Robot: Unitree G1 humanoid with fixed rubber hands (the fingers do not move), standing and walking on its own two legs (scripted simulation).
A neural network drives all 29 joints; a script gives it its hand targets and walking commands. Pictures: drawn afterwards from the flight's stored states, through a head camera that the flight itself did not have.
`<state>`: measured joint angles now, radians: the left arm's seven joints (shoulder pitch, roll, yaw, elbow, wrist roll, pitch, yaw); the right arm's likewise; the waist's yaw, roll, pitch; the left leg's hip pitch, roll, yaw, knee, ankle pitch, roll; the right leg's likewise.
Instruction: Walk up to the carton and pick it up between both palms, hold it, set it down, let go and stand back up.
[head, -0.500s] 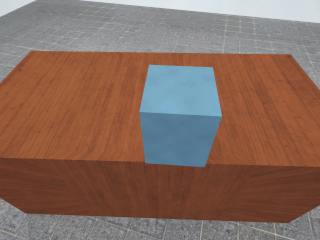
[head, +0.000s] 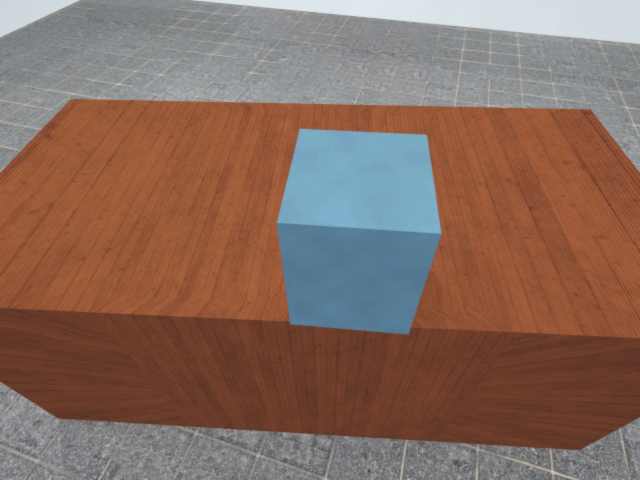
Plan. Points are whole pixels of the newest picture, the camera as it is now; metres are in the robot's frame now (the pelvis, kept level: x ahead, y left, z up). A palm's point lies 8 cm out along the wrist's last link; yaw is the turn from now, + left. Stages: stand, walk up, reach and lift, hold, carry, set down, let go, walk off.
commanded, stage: stand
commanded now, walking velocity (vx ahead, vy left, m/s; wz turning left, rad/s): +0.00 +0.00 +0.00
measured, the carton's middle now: (355, 234) +0.47 -0.03 +0.00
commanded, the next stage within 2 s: none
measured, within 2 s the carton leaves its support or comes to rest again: neither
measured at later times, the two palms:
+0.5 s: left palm out of the picture -0.04 +0.19 -0.15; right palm out of the picture -0.03 -0.22 -0.15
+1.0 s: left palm out of the picture -0.04 +0.18 -0.15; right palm out of the picture -0.04 -0.22 -0.15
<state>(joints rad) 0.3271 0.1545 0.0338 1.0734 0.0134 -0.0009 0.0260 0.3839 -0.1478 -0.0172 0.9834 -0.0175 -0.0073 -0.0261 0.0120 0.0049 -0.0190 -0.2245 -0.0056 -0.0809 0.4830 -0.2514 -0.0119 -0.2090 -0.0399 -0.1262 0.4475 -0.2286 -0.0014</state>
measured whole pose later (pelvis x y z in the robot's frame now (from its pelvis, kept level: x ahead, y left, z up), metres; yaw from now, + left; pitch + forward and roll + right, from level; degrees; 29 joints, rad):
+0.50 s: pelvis -0.01 -0.02 +0.00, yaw +0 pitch -1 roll -1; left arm 0.32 0.12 0.03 1.16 0.01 0.01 0.03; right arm 0.36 -0.11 0.01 1.09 -0.01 0.00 -0.04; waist 0.01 0.01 0.01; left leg -0.22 0.02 -0.10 0.48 -0.25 -0.04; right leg -0.20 -0.02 -0.14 0.45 -0.23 -0.03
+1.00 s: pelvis +0.00 -0.02 +0.00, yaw +0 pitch -1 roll -1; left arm 0.32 0.12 0.03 1.16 0.01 0.01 0.04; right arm 0.35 -0.09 0.01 1.12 -0.02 0.00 -0.05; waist 0.02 0.00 0.02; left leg -0.22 0.03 -0.10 0.48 -0.25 -0.05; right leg -0.20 -0.01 -0.14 0.45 -0.23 -0.04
